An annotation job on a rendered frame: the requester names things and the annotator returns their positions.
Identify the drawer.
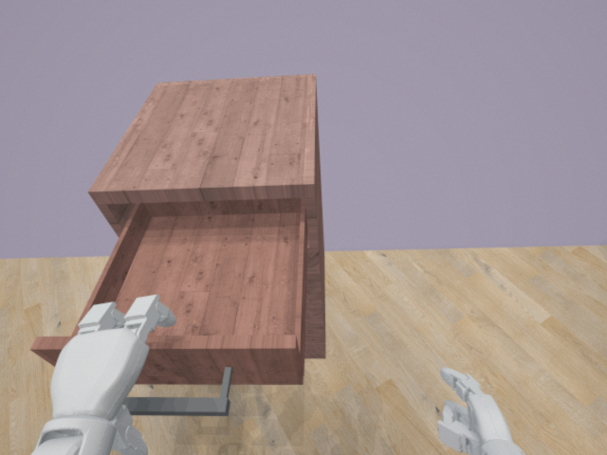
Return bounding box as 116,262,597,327
30,198,307,385

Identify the right robot hand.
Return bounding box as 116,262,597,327
437,367,514,455

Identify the handle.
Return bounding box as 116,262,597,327
123,367,232,416

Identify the left robot hand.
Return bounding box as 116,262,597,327
50,295,176,455

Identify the robot left forearm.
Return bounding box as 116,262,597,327
31,414,117,455

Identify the cabinet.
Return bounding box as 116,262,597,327
88,74,326,358

